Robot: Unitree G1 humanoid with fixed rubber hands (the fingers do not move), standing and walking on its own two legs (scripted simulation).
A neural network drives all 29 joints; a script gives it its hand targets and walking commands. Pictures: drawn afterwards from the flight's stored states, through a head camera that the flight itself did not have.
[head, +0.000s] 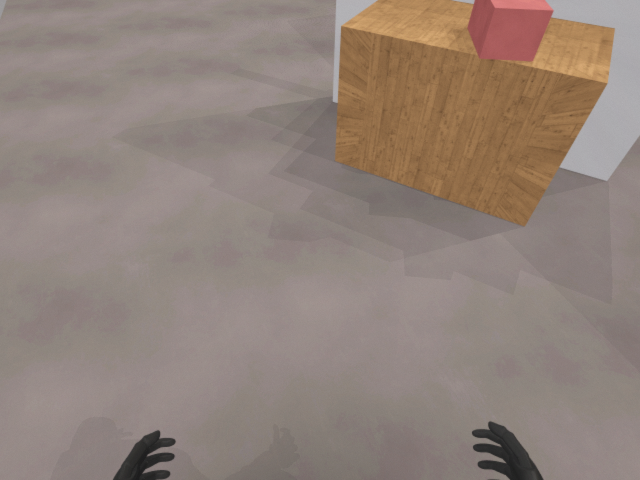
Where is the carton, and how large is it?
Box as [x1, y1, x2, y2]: [467, 0, 553, 60]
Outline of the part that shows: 475,0 467,27 479,58 532,60 553,10 544,0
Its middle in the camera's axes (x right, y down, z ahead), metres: +0.66 -0.77 +1.38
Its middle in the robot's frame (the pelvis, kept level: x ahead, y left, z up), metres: +1.53 -0.68 -0.02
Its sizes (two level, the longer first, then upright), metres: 0.286 0.180 0.159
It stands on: a pedestal, 0.66 m high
